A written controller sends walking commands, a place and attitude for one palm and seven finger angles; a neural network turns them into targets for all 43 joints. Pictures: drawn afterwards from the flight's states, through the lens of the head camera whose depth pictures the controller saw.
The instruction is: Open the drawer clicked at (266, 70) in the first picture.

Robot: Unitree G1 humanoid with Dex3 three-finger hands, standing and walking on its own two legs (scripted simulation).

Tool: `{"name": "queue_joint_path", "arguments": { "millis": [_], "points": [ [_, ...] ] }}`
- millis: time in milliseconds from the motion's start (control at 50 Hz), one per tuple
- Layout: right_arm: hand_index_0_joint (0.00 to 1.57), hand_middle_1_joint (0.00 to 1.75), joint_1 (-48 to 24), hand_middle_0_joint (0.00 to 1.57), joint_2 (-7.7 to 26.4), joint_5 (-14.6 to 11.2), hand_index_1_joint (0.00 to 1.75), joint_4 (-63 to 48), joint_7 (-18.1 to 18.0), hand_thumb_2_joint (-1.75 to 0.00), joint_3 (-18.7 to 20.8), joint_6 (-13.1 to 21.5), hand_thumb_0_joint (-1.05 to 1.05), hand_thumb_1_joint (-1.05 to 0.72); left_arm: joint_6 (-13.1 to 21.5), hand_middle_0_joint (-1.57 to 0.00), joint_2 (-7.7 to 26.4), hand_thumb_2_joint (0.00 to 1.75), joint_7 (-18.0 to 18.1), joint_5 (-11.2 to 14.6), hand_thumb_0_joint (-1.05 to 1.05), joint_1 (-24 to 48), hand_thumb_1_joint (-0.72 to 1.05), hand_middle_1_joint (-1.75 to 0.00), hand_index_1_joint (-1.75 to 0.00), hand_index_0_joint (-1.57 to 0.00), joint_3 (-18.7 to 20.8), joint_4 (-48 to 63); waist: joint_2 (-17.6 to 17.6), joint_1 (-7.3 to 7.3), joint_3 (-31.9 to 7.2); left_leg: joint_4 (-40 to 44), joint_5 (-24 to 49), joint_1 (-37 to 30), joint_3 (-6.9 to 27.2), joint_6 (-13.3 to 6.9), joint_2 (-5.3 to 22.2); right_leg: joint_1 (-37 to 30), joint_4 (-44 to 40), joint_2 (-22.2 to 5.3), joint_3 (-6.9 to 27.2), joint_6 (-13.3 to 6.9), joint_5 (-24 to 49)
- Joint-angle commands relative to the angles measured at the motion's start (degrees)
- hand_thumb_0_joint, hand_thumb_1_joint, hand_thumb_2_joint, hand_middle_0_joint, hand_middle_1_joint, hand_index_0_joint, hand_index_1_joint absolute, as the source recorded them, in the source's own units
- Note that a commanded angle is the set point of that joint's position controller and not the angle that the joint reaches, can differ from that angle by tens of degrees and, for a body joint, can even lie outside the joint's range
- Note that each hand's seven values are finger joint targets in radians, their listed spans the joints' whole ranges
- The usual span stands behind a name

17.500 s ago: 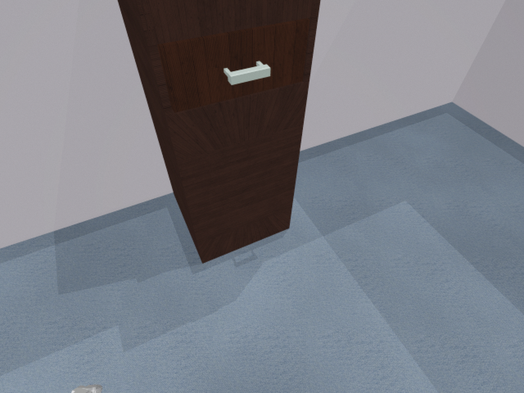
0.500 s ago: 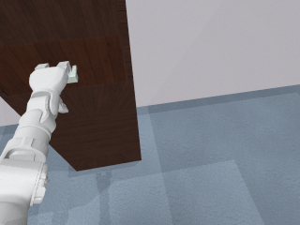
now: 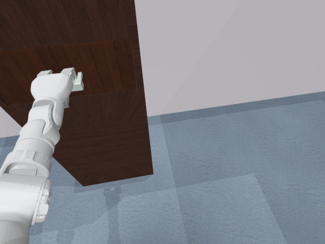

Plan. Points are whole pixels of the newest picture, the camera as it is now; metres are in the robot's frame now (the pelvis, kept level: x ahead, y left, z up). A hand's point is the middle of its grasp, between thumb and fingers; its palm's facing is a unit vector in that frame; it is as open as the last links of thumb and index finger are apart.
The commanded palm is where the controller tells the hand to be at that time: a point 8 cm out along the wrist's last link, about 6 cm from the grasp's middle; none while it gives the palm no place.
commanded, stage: pull the drawer open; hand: left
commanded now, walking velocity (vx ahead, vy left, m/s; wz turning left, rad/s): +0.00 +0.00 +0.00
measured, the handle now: (62, 81) +0.52 +0.25 +0.10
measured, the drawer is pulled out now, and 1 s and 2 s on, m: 0.00 0.02 0.08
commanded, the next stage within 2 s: none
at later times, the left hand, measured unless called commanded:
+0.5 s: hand (62, 106) +0.45 +0.24 +0.08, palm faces -0.02 -0.03 -1.00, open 5.9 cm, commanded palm +0.44 +0.25 +0.13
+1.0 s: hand (62, 109) +0.44 +0.24 +0.08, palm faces +0.01 -0.04 -1.00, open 5.9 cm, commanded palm +0.38 +0.24 +0.13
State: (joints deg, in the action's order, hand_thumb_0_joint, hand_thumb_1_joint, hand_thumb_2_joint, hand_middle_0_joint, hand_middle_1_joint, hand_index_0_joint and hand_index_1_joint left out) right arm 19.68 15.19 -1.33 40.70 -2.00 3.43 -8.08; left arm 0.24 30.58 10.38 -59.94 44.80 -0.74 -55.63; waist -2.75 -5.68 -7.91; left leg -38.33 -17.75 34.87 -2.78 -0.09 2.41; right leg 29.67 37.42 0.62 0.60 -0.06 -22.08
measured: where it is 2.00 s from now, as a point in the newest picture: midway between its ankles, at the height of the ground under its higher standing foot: outside the picture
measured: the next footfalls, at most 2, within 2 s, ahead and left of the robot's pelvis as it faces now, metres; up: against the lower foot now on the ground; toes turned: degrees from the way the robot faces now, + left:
none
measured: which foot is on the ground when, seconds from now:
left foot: down 0.00-1.00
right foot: down 0.00-1.00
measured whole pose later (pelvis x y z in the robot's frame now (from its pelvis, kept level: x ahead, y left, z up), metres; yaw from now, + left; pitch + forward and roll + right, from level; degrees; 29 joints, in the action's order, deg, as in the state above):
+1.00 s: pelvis +0.01 +0.00 +0.00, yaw -2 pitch +13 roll +0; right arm 20.5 15.9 -2.0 39.1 -1.5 4.3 -9.3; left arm -0.7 30.5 9.6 -57.0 30.4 2.2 -40.5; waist -3.2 -5.1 -7.8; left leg -36.1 -17.8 30.7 -4.4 0.1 2.9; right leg 26.5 35.8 1.0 2.3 -0.2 -21.8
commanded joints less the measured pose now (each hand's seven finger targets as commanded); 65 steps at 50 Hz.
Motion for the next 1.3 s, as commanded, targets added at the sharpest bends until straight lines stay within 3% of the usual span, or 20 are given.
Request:
{"name": "queue_joint_path", "arguments": {
  "millis": [0, 140, 180, 320, 380, 420, 480, 680, 780, 840, 920, 1000, 1040, 1060, 1100, 1120, 1160, 1180, 1240, 1280],
  "points": [
    [0.20, 0.30, 4.0, 0.20, 8.6, 0.4, 0.30, -4.8, -0.6, -0.90, 3.4, 1.1, 0.00, -0.90, 0.9, -0.40, 13.4, 0.90, 2.1, 0.6, 0.00, 22.0, 0.90, -1.35, -1.35, -0.40, 3.4, 13.3, -1.4, 1.33, -22.5, 0.3, 27.7, -19.6, 0.1, -2.8, -2.7, -6.0, -3.1, 2.5, -1.5, -1.2, 28.4],
    [0.20, 0.30, 1.7, 0.20, 8.4, 0.0, 0.30, -6.5, 0.3, -0.90, 3.6, 0.7, 0.00, -0.90, -0.2, -0.40, 11.8, 0.90, 1.5, 1.9, 0.00, 11.1, 0.90, -1.35, -1.35, -0.40, 3.8, 19.5, -1.7, 3.66, -22.8, 0.6, 33.1, -21.5, 0.1, -2.7, -2.5, -8.4, -3.0, 2.7, -1.8, -1.4, 31.6],
    [0.20, 0.30, 1.1, 0.20, 8.7, 0.0, 0.30, -6.7, 0.5, -0.90, 3.5, 0.6, 0.00, -0.90, -1.1, -0.40, 11.8, 0.90, 1.2, 2.3, 0.00, 8.7, 0.90, -1.35, -1.35, -0.40, 4.1, 21.2, 0.5, 3.52, -22.3, 0.7, 34.4, -21.3, 0.1, -2.9, -2.4, -9.9, -3.4, 2.5, -1.7, -1.3, 33.5],
    [0.20, 0.30, -2.1, 0.20, 8.3, -0.3, 0.30, -8.5, 1.4, -0.90, 3.5, 0.6, 0.00, -0.90, -4.4, -0.40, 10.0, 0.90, 0.0, 3.7, 0.00, -1.6, 0.90, -1.35, -1.35, -0.40, 3.7, 32.0, -1.7, 5.39, -22.5, 1.0, 42.8, -25.2, 0.5, -2.7, -2.1, -11.5, -3.1, 2.4, -2.0, -1.1, 37.3],
    [0.20, 0.30, -0.2, 0.20, 9.1, -0.1, 0.30, -5.1, 0.1, -0.90, 3.1, 0.5, 0.00, -0.90, -4.8, -0.40, 13.8, 0.90, 0.5, 2.0, 0.00, 18.6, 0.90, -1.35, -1.35, -0.40, 3.3, 25.4, 1.6, 0.28, -16.8, 0.9, 33.1, -22.2, 0.6, -2.8, -2.3, -7.1, -4.3, 2.5, -2.1, -1.0, 32.3],
    [0.20, 0.30, 0.0, 0.20, 8.6, 0.0, 0.30, -4.7, -0.5, -0.90, 2.9, 0.5, 0.00, -0.90, -4.9, -0.40, 13.9, 0.90, 0.3, 0.8, 0.00, 17.6, 0.90, -1.35, -1.35, -0.40, 3.6, 20.5, -1.1, 1.47, -17.9, 0.9, 32.9, -22.6, 0.3, -2.7, -2.9, -7.1, -3.8, 2.3, -2.2, -1.4, 32.3],
    [0.20, 0.30, 0.4, 0.20, 8.6, 0.3, 0.30, -4.5, -1.0, -0.90, 2.9, 0.1, 0.00, -0.90, -3.4, -0.40, 13.6, 0.90, -0.6, 1.0, 0.00, 19.9, 0.90, -1.35, -1.35, -0.40, 3.1, 18.8, 0.8, 1.15, -20.2, 0.3, 32.8, -22.4, 0.1, -2.8, -3.1, -8.6, -3.6, 1.9, -1.7, -1.3, 33.7],
    [0.20, 0.30, 0.9, 0.20, 8.1, 0.3, 0.30, -6.2, -1.4, -0.90, 2.6, 0.4, 0.00, -0.90, 1.2, -0.40, 14.4, 0.90, 0.2, 0.6, 0.00, 21.4, 0.90, -1.35, -1.35, -0.40, 4.2, 13.7, 2.1, 1.39, -19.4, 0.0, 25.0, -17.3, -0.2, -2.9, -3.6, -8.0, -3.2, 1.6, -1.1, -1.1, 30.0],
    [0.20, 0.30, 0.9, 0.20, 8.3, 0.1, 0.30, -6.7, -1.4, -0.90, 2.7, 0.5, 0.00, -0.90, 1.5, -0.40, 16.2, 0.90, 0.8, 0.8, 0.00, 16.2, 0.90, -1.35, -1.35, -0.40, 6.3, 13.1, 2.8, 2.58, -19.9, 0.3, 23.2, -15.2, -0.7, -3.0, -3.7, -10.1, -3.3, 1.7, -0.7, -0.9, 30.2],
    [0.20, 0.30, 0.2, 0.20, 8.0, -0.1, 0.30, -7.6, -0.8, -0.90, 3.0, 0.6, 0.00, -0.90, 1.5, -0.40, 14.5, 0.90, 1.0, 1.6, 0.00, 10.7, 0.90, -1.35, -1.35, -0.40, 5.9, 17.1, 0.2, 4.37, -21.1, 1.1, 24.6, -16.6, -1.0, -2.9, -3.7, -11.1, -3.2, 2.0, -0.9, -1.2, 31.0],
    [0.20, 0.30, -2.1, 0.20, 8.0, -0.5, 0.30, -9.7, 0.2, -0.90, 3.5, 1.0, 0.00, -0.90, 0.2, -0.40, 13.2, 0.90, 1.1, 3.8, 0.00, -2.8, 0.90, -1.35, -1.35, -0.40, 7.2, 27.2, 0.1, 6.74, -23.0, 2.0, 29.6, -18.3, -1.3, -3.0, -3.4, -15.5, -3.2, 2.1, -0.8, -1.2, 36.6],
    [0.20, 0.30, -4.6, 0.20, 8.3, -1.0, 0.30, -10.7, 0.8, -0.90, 3.4, 1.7, 0.00, -0.90, -3.0, -0.40, 10.9, 0.90, 0.8, 5.7, 0.00, -11.3, 0.90, -1.35, -1.35, -0.40, 6.3, 35.5, 1.0, 6.84, -19.9, 3.3, 31.6, -19.8, -1.1, -3.0, -3.0, -15.8, -4.2, 2.2, -1.4, -1.0, 36.3],
    [0.20, 0.30, -5.6, 0.20, 8.5, -1.0, 0.30, -10.8, 0.9, -0.90, 3.3, 2.0, 0.00, -0.90, -4.9, -0.40, 12.8, 0.90, 0.8, 5.7, 0.00, -15.0, 0.90, -1.35, -1.35, -0.40, 8.3, 38.9, 0.4, 7.52, -19.0, 3.8, 33.2, -20.7, -0.9, -2.7, -2.8, -16.1, -4.2, 2.3, -1.6, -1.0, 36.1],
    [0.20, 0.30, -6.6, 0.20, 8.2, -1.1, 0.30, -11.3, 1.0, -0.90, 3.1, 2.3, 0.00, -0.90, -5.9, -0.40, 10.7, 0.90, 0.6, 5.9, 0.00, -16.9, 0.90, -1.35, -1.35, -0.40, 6.5, 41.0, -0.4, 7.39, -17.9, 4.1, 33.3, -21.4, -0.8, -2.7, -2.8, -15.4, -4.5, 2.3, -1.8, -1.0, 35.0],
    [0.20, 0.30, -5.0, 0.20, 9.3, -1.2, 0.30, -7.9, -0.1, -0.90, 2.6, 2.2, 0.00, -0.90, -7.0, -0.40, 13.6, 0.90, 0.9, 4.5, 0.00, 1.5, 0.90, -1.35, -1.35, -0.40, 5.7, 35.6, 0.5, 2.92, -12.3, 4.2, 27.4, -20.3, -0.3, -2.6, -2.7, -9.8, -5.5, 2.6, -2.3, -1.0, 29.5],
    [0.20, 0.30, -4.2, 0.20, 9.2, -1.1, 0.30, -6.5, -0.6, -0.90, 2.6, 2.2, 0.00, -0.90, -7.5, -0.40, 15.4, 0.90, 1.1, 3.4, 0.00, 5.4, 0.90, -1.35, -1.35, -0.40, 6.7, 30.3, 1.4, 2.52, -11.1, 4.1, 24.4, -19.7, -0.3, -2.6, -2.9, -8.3, -5.7, 2.7, -2.3, -1.1, 26.2],
    [0.20, 0.30, -4.1, 0.20, 8.8, -0.9, 0.30, -6.3, -1.3, -0.90, 2.3, 2.3, 0.00, -0.90, -7.8, -0.40, 15.1, 0.90, 0.5, 2.1, 0.00, 6.1, 0.90, -1.35, -1.35, -0.40, 5.9, 27.2, -0.3, 3.74, -13.3, 4.3, 23.7, -20.7, -0.6, -2.5, -3.3, -8.8, -5.8, 2.4, -2.2, -1.6, 24.9],
    [0.20, 0.30, -3.7, 0.20, 8.9, -0.6, 0.30, -6.0, -1.6, -0.90, 2.2, 2.1, 0.00, -0.90, -7.6, -0.40, 16.3, 0.90, 0.2, 1.9, 0.00, 7.5, 0.90, -1.35, -1.35, -0.40, 6.3, 26.6, 0.1, 3.64, -15.2, 3.9, 24.5, -21.1, -0.5, -2.5, -3.2, -10.0, -5.8, 2.3, -1.8, -1.6, 26.2],
    [0.20, 0.30, -4.1, 0.20, 8.2, -0.8, 0.30, -6.2, -2.0, -0.90, 1.7, 1.7, 0.00, -0.90, -6.2, -0.40, 12.8, 0.90, -1.0, 2.4, 0.00, 9.8, 0.90, -1.35, -1.35, -0.40, 3.7, 22.8, 2.1, 3.31, -14.8, 3.4, 25.1, -21.0, -0.4, -2.5, -3.4, -9.5, -5.2, 1.9, -2.2, -1.4, 27.6],
    [0.20, 0.30, -4.3, 0.20, 8.3, -0.5, 0.30, -6.3, -2.5, -0.90, 1.5, 1.4, 0.00, -0.90, -4.9, -0.40, 15.5, 0.90, -1.6, 2.3, 0.00, 10.4, 0.90, -1.35, -1.35, -0.40, 5.8, 20.0, 4.3, 3.40, -15.1, 3.0, 24.5, -19.7, -0.5, -2.7, -3.5, -11.0, -5.4, 1.5, -1.6, -1.2, 28.5]
  ]
}}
